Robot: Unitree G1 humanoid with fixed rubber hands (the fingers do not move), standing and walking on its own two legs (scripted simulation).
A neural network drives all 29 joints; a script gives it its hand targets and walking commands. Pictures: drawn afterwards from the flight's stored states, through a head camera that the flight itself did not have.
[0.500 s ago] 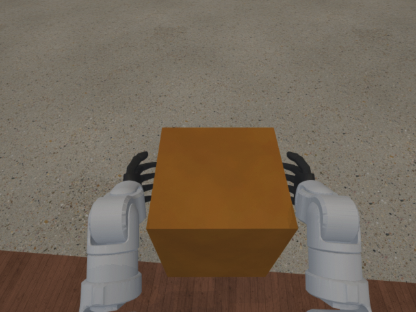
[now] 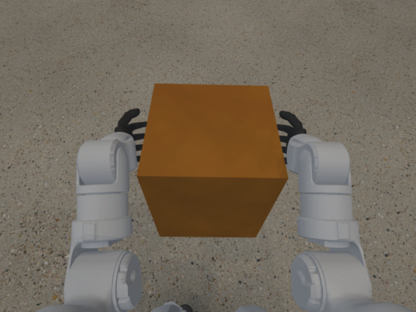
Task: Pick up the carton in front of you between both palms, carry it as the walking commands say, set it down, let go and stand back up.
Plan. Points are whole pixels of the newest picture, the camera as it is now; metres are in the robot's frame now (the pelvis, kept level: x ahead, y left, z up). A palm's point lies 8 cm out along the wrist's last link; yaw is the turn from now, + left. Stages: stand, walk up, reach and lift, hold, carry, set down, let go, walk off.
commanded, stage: carry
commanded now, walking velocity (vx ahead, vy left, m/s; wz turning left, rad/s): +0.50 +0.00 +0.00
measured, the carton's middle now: (209, 167) +0.38 -0.01 +0.03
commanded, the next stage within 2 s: none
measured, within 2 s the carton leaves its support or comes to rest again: neither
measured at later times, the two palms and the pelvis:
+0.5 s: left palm (152, 65) +0.70 +0.12 +0.04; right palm (261, 61) +0.72 -0.18 +0.03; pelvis +0.35 -0.04 -0.06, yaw +1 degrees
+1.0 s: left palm out of the picture +1.05 +0.11 +0.05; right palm (249, 2) +1.02 -0.19 +0.05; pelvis +0.68 -0.01 -0.04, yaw -2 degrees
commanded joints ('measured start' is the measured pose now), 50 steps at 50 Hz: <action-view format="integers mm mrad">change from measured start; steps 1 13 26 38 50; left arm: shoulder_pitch -691 -531 -718 -562 -306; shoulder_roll -1120 -968 -1187 -1097 -1089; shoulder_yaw -641 -693 -696 -797 -736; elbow -139 -188 -132 -250 -248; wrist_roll -372 -287 -474 -476 -307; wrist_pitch -24 -33 -76 -117 -67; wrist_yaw -201 -192 -270 -254 -216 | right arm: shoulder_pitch -793 -594 -669 -527 -449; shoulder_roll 1146 1030 1155 1019 1109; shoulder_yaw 675 743 656 739 780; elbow -214 -186 -110 -250 -355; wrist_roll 508 482 440 378 468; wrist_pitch -17 -37 -65 -105 -44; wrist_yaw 246 257 209 179 266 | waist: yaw -19 -75 93 31 29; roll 70 132 -66 -131 110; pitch -566 -461 -515 -575 -552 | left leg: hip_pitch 692 591 -294 281 728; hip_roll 297 126 75 -57 293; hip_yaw -439 -154 -154 66 -272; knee -171 -11 598 -212 -301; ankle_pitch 390 341 -128 363 595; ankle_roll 126 48 -86 -18 70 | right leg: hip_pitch -298 -55 526 538 -194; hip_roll -55 9 -260 -135 -41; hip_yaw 61 -74 295 -31 -39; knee -59 -818 -793 -536 -355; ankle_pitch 75 771 608 1189 108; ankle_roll -4 -10 -193 -39 62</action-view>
